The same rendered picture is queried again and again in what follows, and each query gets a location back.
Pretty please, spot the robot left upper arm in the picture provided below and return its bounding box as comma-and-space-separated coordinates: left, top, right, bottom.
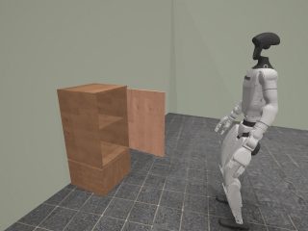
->
258, 68, 278, 116

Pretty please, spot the robot right forearm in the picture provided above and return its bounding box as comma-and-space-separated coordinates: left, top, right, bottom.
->
228, 100, 243, 120

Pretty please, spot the robot left hand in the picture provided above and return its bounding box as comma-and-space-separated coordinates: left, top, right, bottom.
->
223, 146, 251, 179

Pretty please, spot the right robot shin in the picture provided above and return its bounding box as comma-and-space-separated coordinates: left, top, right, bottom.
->
219, 166, 224, 182

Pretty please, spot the robot right hand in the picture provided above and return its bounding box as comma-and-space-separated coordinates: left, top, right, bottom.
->
215, 116, 233, 135

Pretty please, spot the cupboard door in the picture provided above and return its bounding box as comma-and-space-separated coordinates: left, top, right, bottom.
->
126, 89, 166, 157

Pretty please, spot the robot right thigh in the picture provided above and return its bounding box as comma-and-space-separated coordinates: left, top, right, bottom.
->
219, 124, 240, 170

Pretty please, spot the robot left forearm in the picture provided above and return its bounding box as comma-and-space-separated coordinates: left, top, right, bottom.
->
242, 105, 276, 152

